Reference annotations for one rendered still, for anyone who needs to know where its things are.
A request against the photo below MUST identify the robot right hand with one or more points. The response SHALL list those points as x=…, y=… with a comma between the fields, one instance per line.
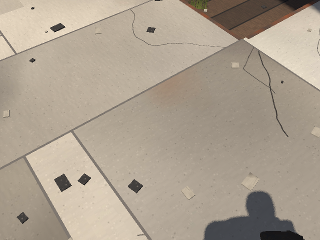
x=280, y=235

